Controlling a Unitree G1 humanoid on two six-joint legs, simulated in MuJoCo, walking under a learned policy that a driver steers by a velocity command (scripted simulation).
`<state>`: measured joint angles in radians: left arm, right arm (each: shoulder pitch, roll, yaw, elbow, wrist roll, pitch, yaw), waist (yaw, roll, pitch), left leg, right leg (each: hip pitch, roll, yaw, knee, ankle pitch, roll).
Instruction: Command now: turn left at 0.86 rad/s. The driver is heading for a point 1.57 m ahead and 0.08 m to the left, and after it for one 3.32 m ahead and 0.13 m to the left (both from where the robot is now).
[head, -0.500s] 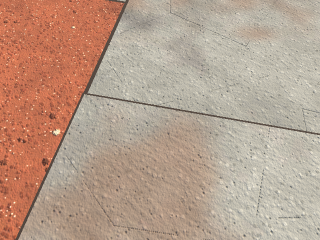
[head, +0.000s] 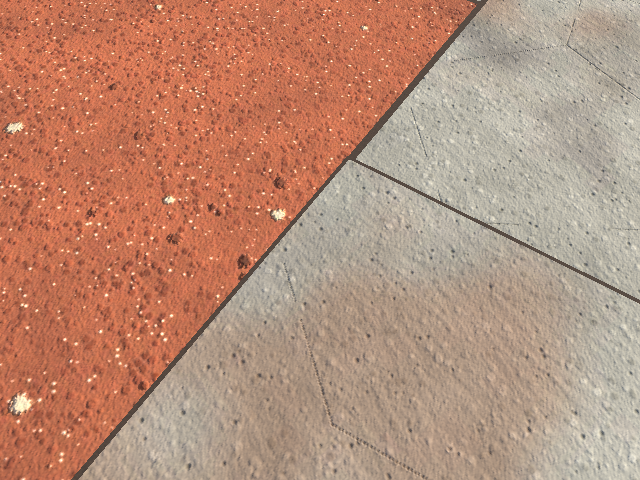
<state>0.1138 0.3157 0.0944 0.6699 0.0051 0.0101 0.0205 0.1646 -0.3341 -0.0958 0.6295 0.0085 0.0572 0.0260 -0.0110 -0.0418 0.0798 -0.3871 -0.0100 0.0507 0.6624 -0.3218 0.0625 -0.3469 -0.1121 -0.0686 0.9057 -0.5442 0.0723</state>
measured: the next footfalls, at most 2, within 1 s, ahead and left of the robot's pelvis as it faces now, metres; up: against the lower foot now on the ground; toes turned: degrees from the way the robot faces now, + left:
right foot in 0.44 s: +0.18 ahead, -0.10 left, +0.00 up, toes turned +30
left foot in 0.86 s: +0.39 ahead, +0.34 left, +0.00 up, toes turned +18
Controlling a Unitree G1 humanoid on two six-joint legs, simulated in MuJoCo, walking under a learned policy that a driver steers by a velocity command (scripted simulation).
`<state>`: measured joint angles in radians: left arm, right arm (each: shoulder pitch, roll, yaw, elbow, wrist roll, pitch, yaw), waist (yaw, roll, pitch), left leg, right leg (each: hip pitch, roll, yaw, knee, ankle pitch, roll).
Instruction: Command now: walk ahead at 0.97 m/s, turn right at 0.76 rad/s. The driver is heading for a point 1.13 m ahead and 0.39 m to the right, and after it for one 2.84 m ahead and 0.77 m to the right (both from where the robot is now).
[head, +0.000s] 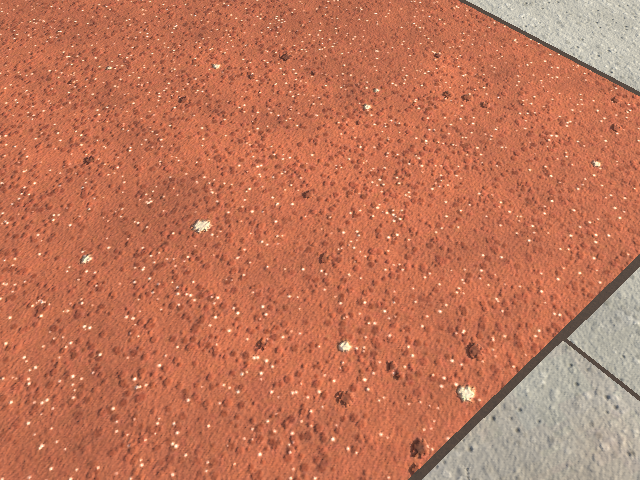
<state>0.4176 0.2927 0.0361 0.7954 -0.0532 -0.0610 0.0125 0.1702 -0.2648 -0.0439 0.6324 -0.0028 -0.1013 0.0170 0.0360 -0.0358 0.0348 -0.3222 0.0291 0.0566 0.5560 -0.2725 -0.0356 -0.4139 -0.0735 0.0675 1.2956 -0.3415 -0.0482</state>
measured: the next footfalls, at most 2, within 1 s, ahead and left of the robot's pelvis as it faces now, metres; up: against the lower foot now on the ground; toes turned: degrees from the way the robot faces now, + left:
right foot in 0.30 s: +0.45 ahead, -0.14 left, +0.00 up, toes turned -20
left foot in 0.76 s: +0.89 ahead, -0.15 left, -0.03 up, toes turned -51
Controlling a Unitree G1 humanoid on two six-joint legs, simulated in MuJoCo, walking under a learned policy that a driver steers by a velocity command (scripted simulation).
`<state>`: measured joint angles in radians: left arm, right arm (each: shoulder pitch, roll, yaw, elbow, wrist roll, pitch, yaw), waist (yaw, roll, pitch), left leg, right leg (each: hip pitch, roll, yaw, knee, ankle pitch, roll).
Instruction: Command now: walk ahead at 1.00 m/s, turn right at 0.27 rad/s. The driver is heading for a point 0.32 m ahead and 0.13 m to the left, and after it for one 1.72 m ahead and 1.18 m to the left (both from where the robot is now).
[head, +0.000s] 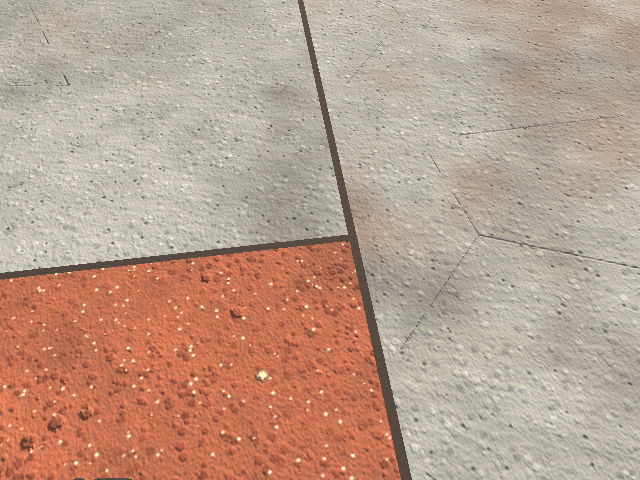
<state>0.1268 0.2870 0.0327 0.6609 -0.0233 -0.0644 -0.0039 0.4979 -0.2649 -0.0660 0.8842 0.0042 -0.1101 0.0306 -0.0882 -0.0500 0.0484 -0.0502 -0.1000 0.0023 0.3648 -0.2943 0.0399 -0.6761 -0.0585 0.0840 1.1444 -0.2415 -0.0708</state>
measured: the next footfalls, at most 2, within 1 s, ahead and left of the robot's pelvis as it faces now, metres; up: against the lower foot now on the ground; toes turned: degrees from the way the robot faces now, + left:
right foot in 0.22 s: +0.43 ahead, -0.13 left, +0.00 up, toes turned +5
left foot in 0.62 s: +0.54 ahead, +0.16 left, +0.00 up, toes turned +28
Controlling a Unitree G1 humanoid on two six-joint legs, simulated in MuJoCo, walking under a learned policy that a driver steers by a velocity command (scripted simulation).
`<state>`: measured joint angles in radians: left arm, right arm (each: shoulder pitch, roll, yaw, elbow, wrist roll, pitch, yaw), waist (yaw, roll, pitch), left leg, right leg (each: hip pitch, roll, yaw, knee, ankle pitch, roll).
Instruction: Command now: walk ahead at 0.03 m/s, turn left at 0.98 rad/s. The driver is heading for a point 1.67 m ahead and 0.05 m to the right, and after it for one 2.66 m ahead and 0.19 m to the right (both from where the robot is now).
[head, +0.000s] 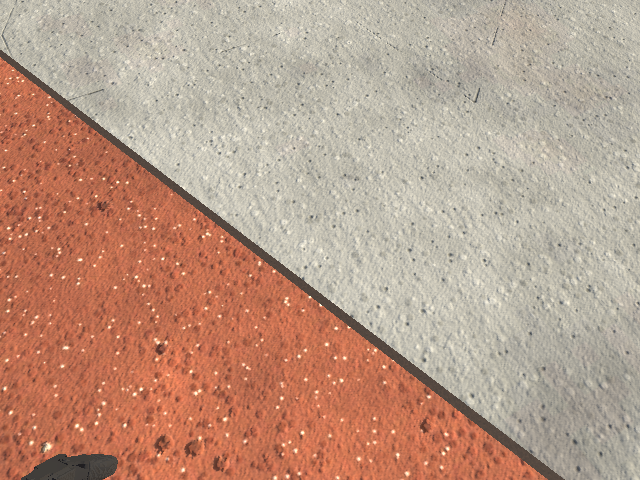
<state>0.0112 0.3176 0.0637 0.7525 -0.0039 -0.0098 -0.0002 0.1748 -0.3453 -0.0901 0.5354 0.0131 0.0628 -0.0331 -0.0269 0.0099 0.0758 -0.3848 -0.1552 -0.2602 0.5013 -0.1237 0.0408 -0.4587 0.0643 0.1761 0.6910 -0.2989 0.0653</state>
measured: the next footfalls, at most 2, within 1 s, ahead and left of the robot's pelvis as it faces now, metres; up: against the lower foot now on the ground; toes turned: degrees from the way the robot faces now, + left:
right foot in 0.06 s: +0.11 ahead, -0.14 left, +0.00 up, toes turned +13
left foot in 0.52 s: +0.01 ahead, +0.11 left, +0.00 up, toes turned +24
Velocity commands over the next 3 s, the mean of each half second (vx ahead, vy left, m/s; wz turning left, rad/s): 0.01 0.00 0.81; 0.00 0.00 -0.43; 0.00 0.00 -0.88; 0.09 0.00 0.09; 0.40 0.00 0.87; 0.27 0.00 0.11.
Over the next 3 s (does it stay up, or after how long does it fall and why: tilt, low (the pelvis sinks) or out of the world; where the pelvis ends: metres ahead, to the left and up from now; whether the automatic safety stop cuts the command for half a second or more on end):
stays up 0.57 0.02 0.00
